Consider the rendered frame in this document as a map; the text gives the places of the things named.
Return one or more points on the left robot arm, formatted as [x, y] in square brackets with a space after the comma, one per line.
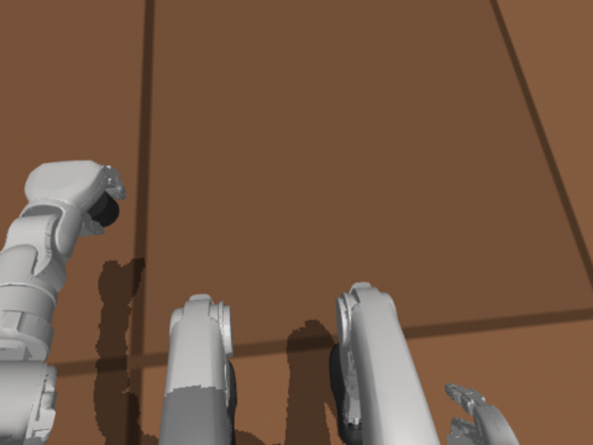
[38, 245]

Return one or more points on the tin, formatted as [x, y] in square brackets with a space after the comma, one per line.
[105, 211]

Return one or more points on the right robot foot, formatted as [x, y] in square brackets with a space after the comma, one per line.
[350, 434]

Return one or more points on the right robot hand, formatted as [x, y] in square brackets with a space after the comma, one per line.
[490, 426]

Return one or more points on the left robot hand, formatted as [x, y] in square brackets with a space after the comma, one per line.
[78, 183]

